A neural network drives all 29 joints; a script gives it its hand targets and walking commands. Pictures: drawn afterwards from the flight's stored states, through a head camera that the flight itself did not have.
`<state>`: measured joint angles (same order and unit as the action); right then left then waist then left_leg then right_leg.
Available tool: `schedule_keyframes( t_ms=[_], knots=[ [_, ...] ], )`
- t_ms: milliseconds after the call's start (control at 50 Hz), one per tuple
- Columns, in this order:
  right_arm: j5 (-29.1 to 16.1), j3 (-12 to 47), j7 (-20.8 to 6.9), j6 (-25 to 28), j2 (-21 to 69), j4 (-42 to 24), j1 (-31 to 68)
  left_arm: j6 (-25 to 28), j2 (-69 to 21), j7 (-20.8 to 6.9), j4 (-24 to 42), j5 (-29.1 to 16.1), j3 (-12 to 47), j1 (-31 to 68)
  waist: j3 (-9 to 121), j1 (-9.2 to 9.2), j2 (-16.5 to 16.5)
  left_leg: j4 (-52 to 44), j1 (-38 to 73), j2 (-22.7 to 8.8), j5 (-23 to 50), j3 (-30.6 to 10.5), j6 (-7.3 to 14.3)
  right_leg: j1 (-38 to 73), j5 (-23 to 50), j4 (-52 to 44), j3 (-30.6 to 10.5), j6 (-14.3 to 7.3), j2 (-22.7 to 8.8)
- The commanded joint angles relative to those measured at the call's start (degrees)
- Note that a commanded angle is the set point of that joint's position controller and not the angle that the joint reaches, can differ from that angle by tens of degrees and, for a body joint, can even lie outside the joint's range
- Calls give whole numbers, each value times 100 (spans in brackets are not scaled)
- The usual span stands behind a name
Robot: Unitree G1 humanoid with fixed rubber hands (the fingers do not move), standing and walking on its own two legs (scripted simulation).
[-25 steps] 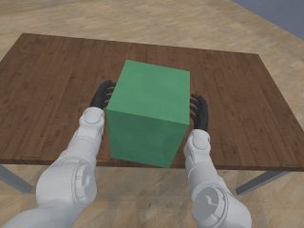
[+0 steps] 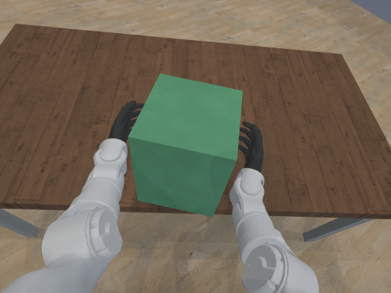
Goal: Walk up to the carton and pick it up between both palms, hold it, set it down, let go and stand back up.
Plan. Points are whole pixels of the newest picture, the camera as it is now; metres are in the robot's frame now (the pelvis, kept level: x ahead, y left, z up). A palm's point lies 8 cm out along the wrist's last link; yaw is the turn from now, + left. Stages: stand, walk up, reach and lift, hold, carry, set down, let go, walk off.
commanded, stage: set down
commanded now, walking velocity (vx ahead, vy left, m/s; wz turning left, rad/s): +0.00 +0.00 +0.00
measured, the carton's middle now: (187, 148) +0.44 +0.03 -0.04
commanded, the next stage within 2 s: none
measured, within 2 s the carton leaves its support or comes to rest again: rests again in 0.84 s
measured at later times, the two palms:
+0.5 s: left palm (122, 136) +0.42 +0.17 +0.03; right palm (252, 174) +0.35 -0.11 +0.02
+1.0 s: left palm (119, 143) +0.41 +0.18 +0.02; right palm (250, 172) +0.36 -0.11 +0.02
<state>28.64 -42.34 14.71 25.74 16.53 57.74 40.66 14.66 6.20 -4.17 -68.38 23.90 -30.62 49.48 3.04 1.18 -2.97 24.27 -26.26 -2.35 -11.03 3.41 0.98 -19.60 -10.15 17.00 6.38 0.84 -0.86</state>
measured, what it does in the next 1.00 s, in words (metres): stands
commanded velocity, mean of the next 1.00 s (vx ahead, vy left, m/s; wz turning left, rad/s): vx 0.00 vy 0.00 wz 0.00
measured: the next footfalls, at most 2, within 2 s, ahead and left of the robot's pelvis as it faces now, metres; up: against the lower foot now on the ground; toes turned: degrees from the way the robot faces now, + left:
none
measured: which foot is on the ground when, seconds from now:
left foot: down 0.00-1.00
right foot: down 0.00-1.00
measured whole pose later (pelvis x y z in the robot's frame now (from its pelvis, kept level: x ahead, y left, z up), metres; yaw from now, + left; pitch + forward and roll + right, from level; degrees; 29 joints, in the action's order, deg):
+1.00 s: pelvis -0.03 +0.01 -0.01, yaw +1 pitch +17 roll -3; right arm 35.4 -52.3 13.0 27.6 16.5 61.0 45.5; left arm 18.0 7.9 -3.2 -75.0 27.5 -34.4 54.2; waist 6.3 3.7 -1.3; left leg 32.3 -37.7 -2.7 -11.6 1.7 1.7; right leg -30.1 -11.3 24.9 7.7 0.9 -0.9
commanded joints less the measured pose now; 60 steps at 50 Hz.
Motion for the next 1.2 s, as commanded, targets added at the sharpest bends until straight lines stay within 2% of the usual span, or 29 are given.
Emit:
schedule_keyframes(
  t_ms=[0,80,180,240,280,340,360,420,520,580,680,740,820,860,980,1040,1140,1160,1180],
  knots=[
    [681,1842,-802,361,2951,923,2694,316,-3108,-816,-266,242,1451,3017,3575,314,748,384,1392,108,3077,259,-377,1501,3154,535,-18,-19,123],
    [628,1768,-818,374,2936,950,2821,351,-2959,-847,-631,342,1248,2940,3361,264,710,366,1009,151,2577,219,-295,1600,3038,629,-69,-7,65],
    [730,1396,-886,344,2693,935,2952,312,-2949,-773,-843,516,990,2936,3187,177,886,452,1387,87,2554,184,-382,853,1977,455,37,-125,190],
    [841,1159,-924,184,2639,776,3019,246,-2808,-753,-852,634,779,3067,3027,136,891,336,1087,107,1750,225,-288,769,1343,424,16,-120,145],
    [957,978,-971,166,2526,630,3183,248,-2815,-681,-834,634,767,3177,3194,126,1006,346,1174,72,1657,192,-347,475,992,415,83,-142,190],
    [1116,725,-1031,43,2460,536,3231,221,-2751,-589,-780,715,661,3343,3144,157,1059,284,1185,22,1134,148,-320,177,491,395,124,-161,204],
    [1178,643,-1046,48,2443,491,3260,229,-2832,-553,-708,700,737,3383,3257,199,1136,282,1239,-18,1146,111,-358,61,493,423,173,-151,231],
    [1267,538,-1093,-77,2393,525,3225,207,-2737,-507,-711,737,625,3390,3250,232,1098,272,1290,-61,1085,62,-349,-6,433,460,180,-133,232],
    [1284,538,-1167,-35,2466,713,3206,266,-2914,-464,-790,750,688,3274,3459,248,1198,431,1694,-139,1939,-70,-479,-253,696,472,235,-157,298],
    [1298,541,-1188,-10,2473,868,3174,292,-2926,-492,-798,744,637,3201,3351,277,1119,569,1837,-126,2469,-87,-525,-319,805,473,219,-147,320],
    [1231,638,-1166,66,2570,1128,3004,313,-2915,-554,-875,817,548,3018,3148,288,1077,697,1677,-46,2792,-26,-530,-252,1044,515,158,-163,309],
    [1270,643,-1132,142,2699,1198,2961,407,-2904,-566,-823,798,589,3113,3261,357,1046,744,1366,5,2524,14,-469,-218,1136,571,98,-174,247],
    [1349,663,-1065,196,2785,1249,2898,452,-2854,-615,-995,810,595,3023,3120,468,838,791,987,65,2057,27,-337,-73,1255,658,22,-146,186],
    [1343,677,-1035,231,2791,1218,2922,479,-2794,-632,-1009,777,592,3092,3164,447,813,765,703,85,1739,44,-295,-2,1229,719,-20,-132,154],
    [1377,580,-1014,110,2794,1223,2960,472,-2554,-677,-1135,734,534,3303,2974,492,774,752,75,114,662,49,-161,-69,679,861,-123,-122,30],
    [1380,503,-1006,17,2744,1200,2880,421,-2519,-691,-1142,774,563,3279,2897,531,897,745,43,84,431,9,-172,-186,478,892,-114,-149,27],
    [1427,374,-1033,-17,2619,1098,2959,389,-2537,-626,-1159,782,566,3346,3085,498,1112,856,312,9,553,-96,-264,-675,242,967,13,-173,126],
    [1411,410,-1081,-295,2562,1576,2477,276,-2371,-713,-1394,1009,278,3045,2127,316,867,712,560,-10,542,-31,-190,-332,92,799,-54,-112,117],
    [1387,407,-1111,-341,2529,1313,2566,220,-2420,-757,-1270,1033,252,3083,2223,337,940,672,481,6,608,-27,-220,-444,68,781,-23,-86,123]
  ],
)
